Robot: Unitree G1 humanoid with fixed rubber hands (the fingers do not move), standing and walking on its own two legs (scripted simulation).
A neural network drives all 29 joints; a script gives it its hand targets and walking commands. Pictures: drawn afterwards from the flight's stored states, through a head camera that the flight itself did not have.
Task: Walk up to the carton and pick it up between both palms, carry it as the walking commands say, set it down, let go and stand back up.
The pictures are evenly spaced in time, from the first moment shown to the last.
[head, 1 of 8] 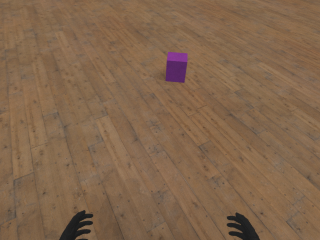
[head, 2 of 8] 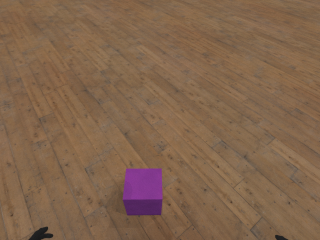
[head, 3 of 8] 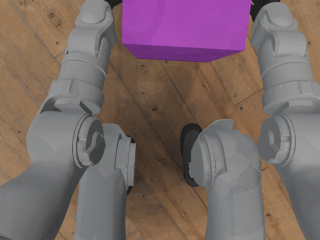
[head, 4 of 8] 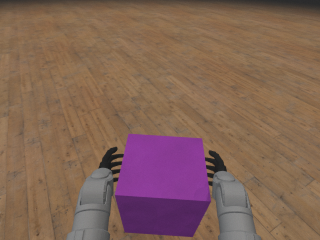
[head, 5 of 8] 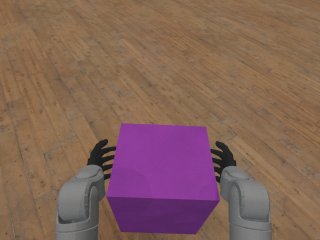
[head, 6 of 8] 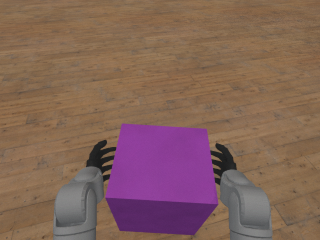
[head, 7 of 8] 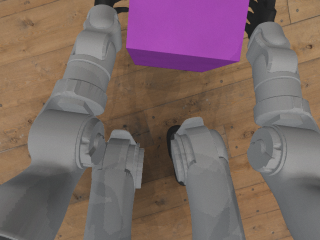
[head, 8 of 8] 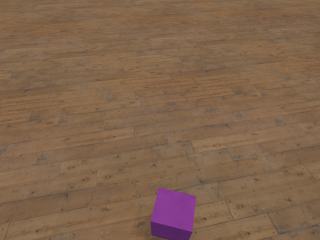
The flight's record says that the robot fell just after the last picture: no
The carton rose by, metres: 0.67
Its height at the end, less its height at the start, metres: +0.00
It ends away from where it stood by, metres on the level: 2.00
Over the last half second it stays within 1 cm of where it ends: yes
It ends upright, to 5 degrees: yes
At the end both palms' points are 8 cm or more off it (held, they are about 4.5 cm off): yes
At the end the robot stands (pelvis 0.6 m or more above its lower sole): yes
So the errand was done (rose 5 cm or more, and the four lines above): yes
